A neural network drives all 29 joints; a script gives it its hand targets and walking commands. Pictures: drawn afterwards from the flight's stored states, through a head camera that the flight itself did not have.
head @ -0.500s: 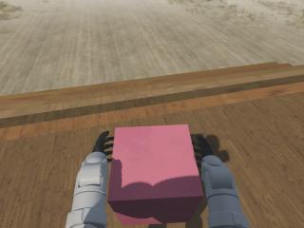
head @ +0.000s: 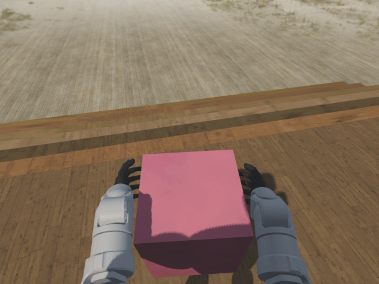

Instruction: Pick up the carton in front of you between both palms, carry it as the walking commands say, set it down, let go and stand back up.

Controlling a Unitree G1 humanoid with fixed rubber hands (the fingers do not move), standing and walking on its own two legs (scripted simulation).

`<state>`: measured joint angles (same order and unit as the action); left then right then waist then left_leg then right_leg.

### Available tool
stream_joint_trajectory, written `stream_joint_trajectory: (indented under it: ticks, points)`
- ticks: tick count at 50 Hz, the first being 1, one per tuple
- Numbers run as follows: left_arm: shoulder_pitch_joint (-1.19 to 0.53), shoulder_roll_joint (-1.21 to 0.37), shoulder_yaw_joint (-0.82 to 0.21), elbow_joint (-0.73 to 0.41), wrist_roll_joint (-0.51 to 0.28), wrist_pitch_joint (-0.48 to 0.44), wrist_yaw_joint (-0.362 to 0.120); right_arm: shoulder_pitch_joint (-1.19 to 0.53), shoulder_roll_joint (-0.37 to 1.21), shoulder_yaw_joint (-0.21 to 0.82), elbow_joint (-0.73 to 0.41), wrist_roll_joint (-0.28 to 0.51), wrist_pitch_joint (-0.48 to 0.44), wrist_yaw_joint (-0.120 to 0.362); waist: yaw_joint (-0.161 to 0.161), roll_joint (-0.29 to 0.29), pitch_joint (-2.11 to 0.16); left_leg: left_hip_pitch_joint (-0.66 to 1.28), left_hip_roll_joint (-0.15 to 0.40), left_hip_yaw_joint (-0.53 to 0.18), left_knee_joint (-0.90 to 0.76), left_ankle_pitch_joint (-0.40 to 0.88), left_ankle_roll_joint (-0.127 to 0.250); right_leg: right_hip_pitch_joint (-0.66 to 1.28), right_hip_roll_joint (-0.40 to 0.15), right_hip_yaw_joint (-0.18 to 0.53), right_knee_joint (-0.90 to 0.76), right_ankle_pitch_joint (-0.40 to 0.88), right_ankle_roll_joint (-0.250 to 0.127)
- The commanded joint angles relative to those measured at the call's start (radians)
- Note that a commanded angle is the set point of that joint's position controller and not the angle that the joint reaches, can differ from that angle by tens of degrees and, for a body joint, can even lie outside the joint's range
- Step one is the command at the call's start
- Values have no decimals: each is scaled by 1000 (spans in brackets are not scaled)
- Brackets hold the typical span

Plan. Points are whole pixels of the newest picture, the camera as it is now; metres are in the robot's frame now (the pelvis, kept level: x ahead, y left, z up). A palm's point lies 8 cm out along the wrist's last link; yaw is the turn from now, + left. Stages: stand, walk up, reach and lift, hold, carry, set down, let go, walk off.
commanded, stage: hold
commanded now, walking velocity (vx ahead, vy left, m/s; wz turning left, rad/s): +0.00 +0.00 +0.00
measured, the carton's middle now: (191, 216) +0.29 +0.00 -0.03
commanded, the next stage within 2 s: carry in 0.72 s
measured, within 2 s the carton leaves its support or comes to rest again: neither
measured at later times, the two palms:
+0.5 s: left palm (123, 190) +0.30 +0.15 +0.06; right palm (256, 194) +0.29 -0.14 +0.05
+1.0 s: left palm (109, 176) +0.33 +0.19 +0.07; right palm (240, 175) +0.33 -0.11 +0.07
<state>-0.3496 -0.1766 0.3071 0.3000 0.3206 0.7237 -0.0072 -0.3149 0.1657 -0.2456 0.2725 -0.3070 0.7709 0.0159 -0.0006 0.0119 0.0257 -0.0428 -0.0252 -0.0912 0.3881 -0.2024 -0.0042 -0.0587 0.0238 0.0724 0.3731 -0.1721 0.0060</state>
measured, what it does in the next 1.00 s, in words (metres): shifts its weight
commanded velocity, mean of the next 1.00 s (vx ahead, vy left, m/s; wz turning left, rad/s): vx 0.16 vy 0.00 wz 0.00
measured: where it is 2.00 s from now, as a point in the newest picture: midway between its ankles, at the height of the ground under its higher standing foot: (183, 229)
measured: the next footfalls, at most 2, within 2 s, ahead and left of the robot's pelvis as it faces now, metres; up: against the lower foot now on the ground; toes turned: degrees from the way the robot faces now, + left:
right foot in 1.22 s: +0.25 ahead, -0.09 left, +0.00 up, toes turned -8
left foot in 1.64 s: +0.56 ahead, +0.15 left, +0.00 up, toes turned +16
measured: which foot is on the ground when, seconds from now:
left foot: down 0.00-1.00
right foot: down 0.00-0.92, up 0.94-1.00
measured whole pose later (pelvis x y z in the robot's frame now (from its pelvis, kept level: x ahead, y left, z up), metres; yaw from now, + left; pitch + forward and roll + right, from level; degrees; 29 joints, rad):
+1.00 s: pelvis +0.05 +0.02 +0.00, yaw +1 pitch +3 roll -1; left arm -0.20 -0.12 0.15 -0.06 0.16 0.94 0.06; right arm -0.19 0.14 -0.11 -0.04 -0.16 0.96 -0.05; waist 0.01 0.00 -0.16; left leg -0.22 0.00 0.03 0.43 -0.26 0.03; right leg -0.36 -0.03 -0.03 0.69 -0.43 0.00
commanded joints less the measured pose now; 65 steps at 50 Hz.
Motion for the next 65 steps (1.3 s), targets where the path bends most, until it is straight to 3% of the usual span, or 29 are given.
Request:
stream_joint_trajectory:
  ticks: [1, 19, 35, 36, 38, 39, 42, 43, 44, 45, 46, 47, 48, 49, 51, 54, 58, 60, 61, 62, 63, 64, 65]
  points:
    - [-442, -918, -524, 51, -254, 0, -254, -548, 908, 514, -39, 262, -48, 227, 2, -9, -195, -60, -53, 23, -89, 36, 6, 94, 53, -9, -59, 30, -2]
    - [-344, -897, -553, -24, -270, 12, -243, -449, 890, 539, -110, 280, -37, 213, 1, -6, -216, -12, -59, 14, -91, 178, 0, 126, 60, 0, -65, 171, 2]
    - [-349, -905, -557, -26, -273, 15, -239, -461, 876, 545, -118, 281, -38, 217, -1, -1, -205, -19, -56, 12, -91, 149, -2, 106, 64, -4, -61, 127, -3]
    - [-383, -912, -582, -18, -287, 21, -240, -484, 880, 558, -102, 298, -35, 218, 2, -44, -191, -152, 113, 8, -31, -52, 17, -37, -117, -3, -8, -81, -11]
    - [-371, -913, -610, -48, -310, 24, -236, -505, 892, 584, -143, 320, -36, 218, 6, -54, -174, -254, 77, -16, -38, -444, 18, -142, -119, 59, -82, -513, -22]
    - [-383, -917, -631, -80, -322, 27, -231, -521, 898, 612, -176, 337, -33, 216, 8, -62, -168, -309, 59, 4, -4, -490, 13, -142, -130, 79, -90, -591, -32]
    - [-336, -919, -704, -167, -365, 62, -203, -514, 887, 699, -258, 398, 2, 202, 19, -157, -280, -304, 8, 137, 209, -187, -8, -101, -239, 208, -147, -456, -105]
    - [-316, -907, -735, -208, -380, 84, -190, -512, 877, 732, -290, 423, 22, 199, 16, -153, -302, -269, 17, 151, 163, -189, 0, -132, -254, 204, -152, -448, -120]
    - [-313, -890, -761, -248, -393, 110, -179, -515, 871, 756, -321, 448, 45, 196, 14, -141, -315, -188, 16, 162, 82, -191, 11, -191, -235, 161, -129, -460, -114]
    - [-318, -873, -783, -286, -411, 140, -171, -513, 862, 777, -352, 469, 73, 191, 11, -115, -320, -115, 25, 146, 3, -210, 25, -254, -194, 94, -83, -485, -91]
    - [-344, -863, -816, -335, -437, 170, -168, -499, 839, 788, -376, 476, 102, 182, 5, -5, -297, -91, 112, 4, -89, -331, 51, -327, -127, -10, 49, -462, -53]
    - [-383, -857, -844, -371, -466, 201, -166, -468, 821, 786, -392, 479, 133, 173, -13, 191, -276, -7, 274, -257, -213, -505, 112, -478, -54, -123, 297, -370, -8]
    - [-392, -848, -867, -382, -491, 236, -164, -442, 799, 785, -398, 480, 165, 162, -23, 242, -206, 69, 372, -414, -274, -475, 168, -656, -33, -172, 376, -329, 0]
    - [-399, -855, -898, -399, -525, 263, -164, -445, 777, 790, -435, 484, 193, 151, -25, 175, -195, 77, 393, -424, -272, -360, 203, -692, -78, -126, 401, -304, -10]
    - [-387, -865, -927, -437, -583, 308, -163, -447, 784, 808, -514, 517, 243, 136, -27, 110, -256, 134, 355, -288, -232, -157, 194, -678, -86, -139, 368, -258, -9]
    - [-300, -872, -938, -503, -610, 361, -151, -381, 799, 842, -603, 558, 306, 129, -25, 151, -322, 163, 277, -118, -188, 57, 152, -597, -46, -203, 275, -173, -2]
    - [-182, -851, -919, -594, -577, 425, -136, -271, 813, 849, -662, 579, 375, 146, -25, 162, -313, 77, 250, -10, -117, 161, 134, -428, -14, -272, 101, -74, 6]
    - [-135, -864, -908, -618, -568, 447, -135, -239, 814, 850, -689, 587, 401, 152, -10, 101, -337, -139, 209, 85, 29, 163, 92, -77, 6, -310, -12, 31, -5]
    - [-129, -855, -899, -633, -568, 457, -136, -248, 801, 856, -713, 598, 413, 154, 2, 49, -385, -288, 180, 134, 163, 130, 62, 136, -67, -242, 2, -6, -26]
    - [-135, -827, -886, -649, -565, 470, -134, -296, 778, 862, -744, 615, 429, 155, 27, -117, -434, -490, 122, 202, 432, -88, 22, 295, -297, 76, -85, -256, -96]
    - [-163, -812, -870, -634, -558, 475, -131, -373, 761, 877, -790, 638, 447, 156, 35, -297, -397, -757, 27, 209, 636, -310, 5, 368, -499, 434, -169, -317, -232]
    - [-201, -826, -869, -657, -571, 483, -127, -424, 759, 881, -801, 655, 459, 158, 31, -206, -362, -802, 107, 118, 762, -304, 28, 291, -523, 463, -178, -280, -273]
    - [-232, -835, -873, -674, -586, 492, -123, -440, 758, 876, -794, 666, 466, 160, 28, -136, -342, -785, 146, 102, 789, -275, 39, 209, -484, 393, -177, -214, -262]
